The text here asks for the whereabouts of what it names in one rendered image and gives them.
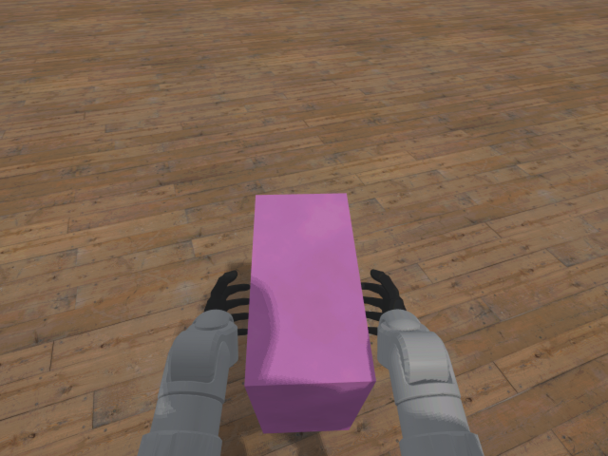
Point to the carton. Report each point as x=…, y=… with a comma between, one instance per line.
x=309, y=365

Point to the left robot hand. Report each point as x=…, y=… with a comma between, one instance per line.
x=221, y=291

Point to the left robot forearm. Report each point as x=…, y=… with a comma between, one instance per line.
x=193, y=386

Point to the right robot hand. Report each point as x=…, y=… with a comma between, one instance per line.
x=390, y=294

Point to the right robot forearm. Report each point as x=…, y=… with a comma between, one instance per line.
x=425, y=390

